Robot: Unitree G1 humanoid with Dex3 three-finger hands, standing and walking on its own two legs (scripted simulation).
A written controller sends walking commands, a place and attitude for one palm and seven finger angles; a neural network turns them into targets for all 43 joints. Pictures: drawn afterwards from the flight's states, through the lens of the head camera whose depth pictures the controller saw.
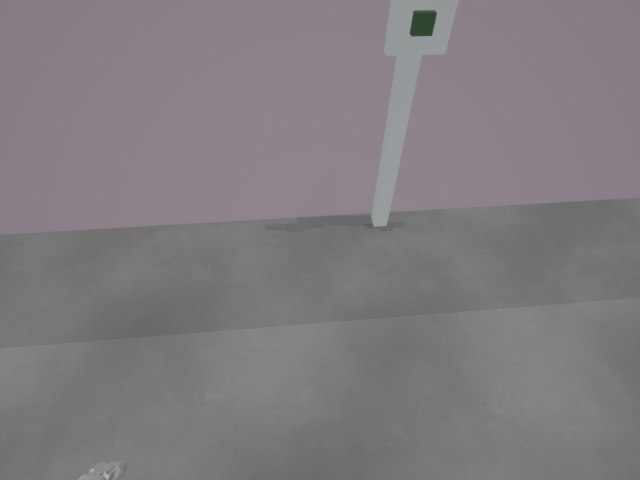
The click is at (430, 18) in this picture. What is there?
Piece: button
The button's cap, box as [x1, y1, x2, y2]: [410, 10, 436, 35]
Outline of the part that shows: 414,11 410,34 431,35 436,12 434,10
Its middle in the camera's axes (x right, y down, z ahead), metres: +0.28 -0.60 +1.07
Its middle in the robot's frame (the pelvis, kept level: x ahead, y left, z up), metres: +1.23 -0.22 +0.08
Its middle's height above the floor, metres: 0.86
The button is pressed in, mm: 0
